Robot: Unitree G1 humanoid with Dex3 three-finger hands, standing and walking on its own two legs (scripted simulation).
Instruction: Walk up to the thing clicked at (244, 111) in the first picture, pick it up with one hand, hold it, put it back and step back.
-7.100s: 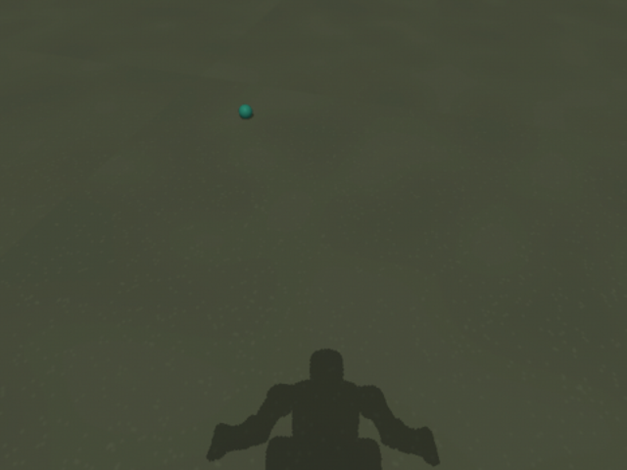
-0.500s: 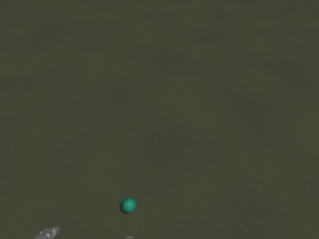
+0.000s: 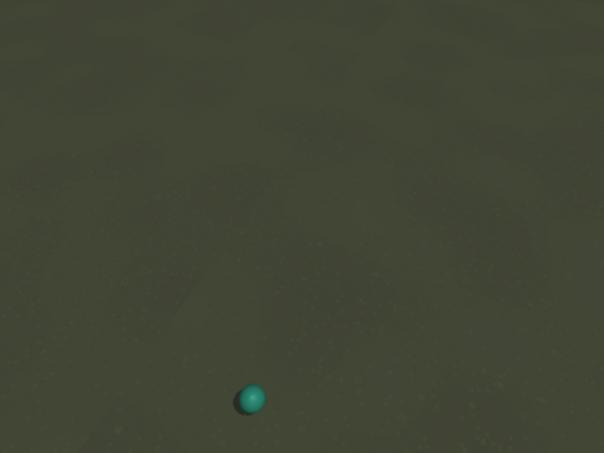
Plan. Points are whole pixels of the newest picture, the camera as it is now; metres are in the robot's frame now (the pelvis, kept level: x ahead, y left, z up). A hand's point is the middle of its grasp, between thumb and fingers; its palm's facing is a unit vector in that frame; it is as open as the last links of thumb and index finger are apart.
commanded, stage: walk up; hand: left
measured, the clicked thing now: (252, 398) +0.41 +0.16 -0.73
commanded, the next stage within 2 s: stand in 0.54 s
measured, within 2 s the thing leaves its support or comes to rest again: neither
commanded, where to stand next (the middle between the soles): +0.05 -0.01 m, yaw +0 degrees
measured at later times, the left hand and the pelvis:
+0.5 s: hand out of the picture +0.08 +0.26 -0.15, palm faces +0.00 -0.94 -0.33, open 7.4 cm; pelvis +0.01 +0.00 +0.00, yaw +1 degrees
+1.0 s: hand out of the picture +0.11 +0.25 -0.15, palm faces -0.02 -0.94 -0.34, open 7.4 cm; pelvis +0.04 +0.00 +0.01, yaw +0 degrees
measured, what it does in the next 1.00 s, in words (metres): stands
